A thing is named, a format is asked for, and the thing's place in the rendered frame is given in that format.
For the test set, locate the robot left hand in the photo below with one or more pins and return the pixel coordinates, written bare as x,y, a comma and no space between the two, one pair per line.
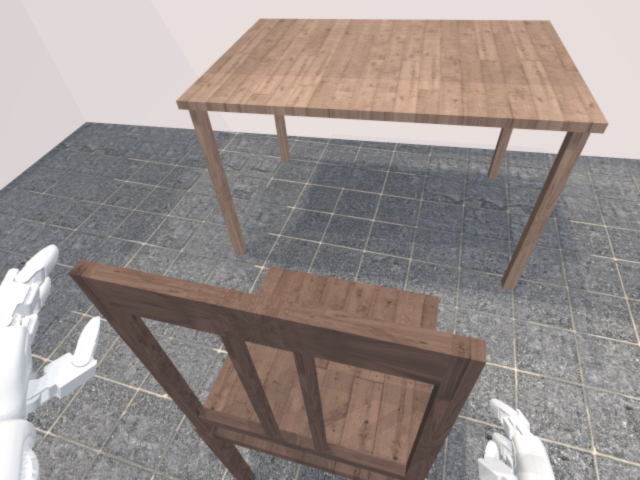
22,294

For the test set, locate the chair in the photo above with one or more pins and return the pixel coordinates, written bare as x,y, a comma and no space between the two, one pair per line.
328,373

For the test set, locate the robot right hand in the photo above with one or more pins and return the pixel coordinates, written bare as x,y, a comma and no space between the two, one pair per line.
525,455

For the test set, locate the left robot forearm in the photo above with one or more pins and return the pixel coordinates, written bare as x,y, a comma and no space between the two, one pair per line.
17,459

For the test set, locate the table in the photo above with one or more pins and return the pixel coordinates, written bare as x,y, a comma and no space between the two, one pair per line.
487,73

